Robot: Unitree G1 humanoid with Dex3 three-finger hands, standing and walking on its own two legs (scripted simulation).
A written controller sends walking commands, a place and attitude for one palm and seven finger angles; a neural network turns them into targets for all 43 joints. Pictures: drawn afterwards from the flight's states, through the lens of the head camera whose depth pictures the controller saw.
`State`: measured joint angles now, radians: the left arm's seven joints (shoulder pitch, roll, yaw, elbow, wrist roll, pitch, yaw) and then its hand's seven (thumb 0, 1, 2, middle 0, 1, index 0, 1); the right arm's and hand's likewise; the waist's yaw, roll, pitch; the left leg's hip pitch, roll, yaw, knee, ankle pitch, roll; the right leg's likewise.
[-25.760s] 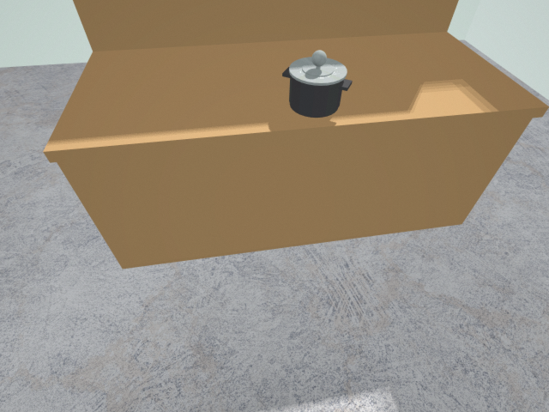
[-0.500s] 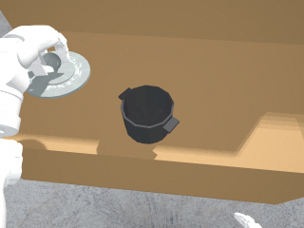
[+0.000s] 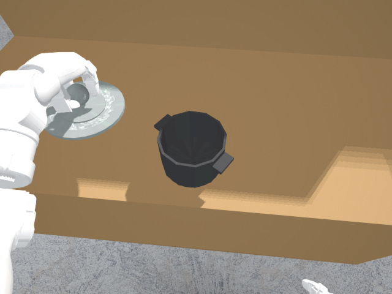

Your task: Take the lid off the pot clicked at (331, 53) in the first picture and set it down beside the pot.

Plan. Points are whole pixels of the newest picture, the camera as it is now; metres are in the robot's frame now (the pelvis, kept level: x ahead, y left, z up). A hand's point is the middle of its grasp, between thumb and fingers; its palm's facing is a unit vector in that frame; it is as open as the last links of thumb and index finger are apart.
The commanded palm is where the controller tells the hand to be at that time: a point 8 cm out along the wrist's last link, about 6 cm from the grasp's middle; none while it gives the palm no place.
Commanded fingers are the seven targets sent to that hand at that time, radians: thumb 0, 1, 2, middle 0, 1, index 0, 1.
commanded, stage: lower the lid onto the table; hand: left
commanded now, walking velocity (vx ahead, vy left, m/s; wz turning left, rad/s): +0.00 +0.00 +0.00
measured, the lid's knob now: (77, 94) +0.49 +0.26 +0.11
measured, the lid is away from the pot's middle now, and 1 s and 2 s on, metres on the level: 0.25 0.25 0.23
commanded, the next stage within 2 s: none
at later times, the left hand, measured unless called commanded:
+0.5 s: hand (76, 107) +0.46 +0.26 +0.11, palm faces -0.37 -0.04 -0.93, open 6.9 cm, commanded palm +0.45 +0.25 +0.19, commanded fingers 0.00 0.64 1.06 -0.80 -0.94 -0.87 -0.99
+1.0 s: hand (80, 121) +0.45 +0.26 +0.07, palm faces -0.43 -0.03 -0.90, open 6.9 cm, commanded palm +0.45 +0.26 +0.15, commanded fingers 0.00 0.64 1.06 -0.80 -0.94 -0.87 -0.99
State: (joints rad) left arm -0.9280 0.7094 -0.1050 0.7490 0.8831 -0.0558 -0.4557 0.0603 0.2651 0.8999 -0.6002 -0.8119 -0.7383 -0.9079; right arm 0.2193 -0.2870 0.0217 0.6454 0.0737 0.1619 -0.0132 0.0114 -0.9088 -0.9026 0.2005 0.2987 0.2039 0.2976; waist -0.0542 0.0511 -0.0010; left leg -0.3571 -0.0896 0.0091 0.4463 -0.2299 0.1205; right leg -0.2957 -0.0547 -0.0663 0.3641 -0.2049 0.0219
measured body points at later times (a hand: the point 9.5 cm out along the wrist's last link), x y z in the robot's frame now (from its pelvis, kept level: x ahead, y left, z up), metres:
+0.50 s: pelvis +0.01 +0.00 +0.00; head +0.08 +0.00 +0.44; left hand +0.47 +0.25 +0.16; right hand +0.09 -0.27 -0.13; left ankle -0.01 +0.04 -0.74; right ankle -0.02 -0.16 -0.74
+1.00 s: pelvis +0.01 -0.01 +0.00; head +0.09 -0.01 +0.44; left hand +0.47 +0.26 +0.12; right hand +0.08 -0.29 -0.13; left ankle -0.01 +0.04 -0.74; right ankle -0.02 -0.17 -0.74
